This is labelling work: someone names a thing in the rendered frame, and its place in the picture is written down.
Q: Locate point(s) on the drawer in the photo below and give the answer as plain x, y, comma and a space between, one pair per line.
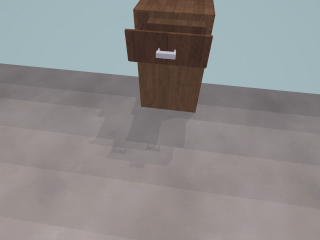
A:
192, 44

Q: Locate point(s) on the handle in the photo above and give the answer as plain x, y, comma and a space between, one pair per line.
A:
165, 54

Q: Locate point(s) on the cabinet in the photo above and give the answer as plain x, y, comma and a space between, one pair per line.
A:
172, 87

